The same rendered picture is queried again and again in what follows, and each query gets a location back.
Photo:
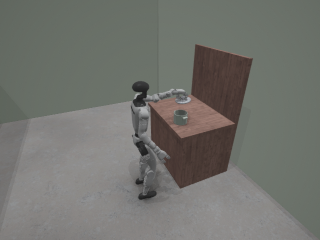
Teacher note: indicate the robot right thigh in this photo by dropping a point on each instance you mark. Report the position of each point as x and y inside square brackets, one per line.
[150, 157]

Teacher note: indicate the right robot forearm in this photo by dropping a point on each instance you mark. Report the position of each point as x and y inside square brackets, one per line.
[147, 141]

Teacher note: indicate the right robot upper arm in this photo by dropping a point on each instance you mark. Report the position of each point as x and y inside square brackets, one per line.
[143, 119]

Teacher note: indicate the left robot forearm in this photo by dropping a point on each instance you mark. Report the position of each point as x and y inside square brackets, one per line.
[167, 94]

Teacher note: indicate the pot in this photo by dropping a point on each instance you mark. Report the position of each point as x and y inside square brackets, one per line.
[180, 117]

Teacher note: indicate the left robot upper arm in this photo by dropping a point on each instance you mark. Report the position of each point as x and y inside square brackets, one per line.
[154, 98]

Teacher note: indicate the robot left shin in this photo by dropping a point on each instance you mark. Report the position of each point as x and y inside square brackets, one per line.
[142, 167]

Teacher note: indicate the left robot hand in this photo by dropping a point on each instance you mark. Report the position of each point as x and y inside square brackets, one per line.
[181, 91]

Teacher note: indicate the right robot hand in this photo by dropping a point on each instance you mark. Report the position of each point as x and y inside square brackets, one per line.
[161, 155]

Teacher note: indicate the lid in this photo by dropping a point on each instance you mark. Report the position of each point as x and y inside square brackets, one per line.
[183, 101]

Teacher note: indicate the table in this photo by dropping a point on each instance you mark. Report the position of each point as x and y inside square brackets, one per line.
[202, 147]

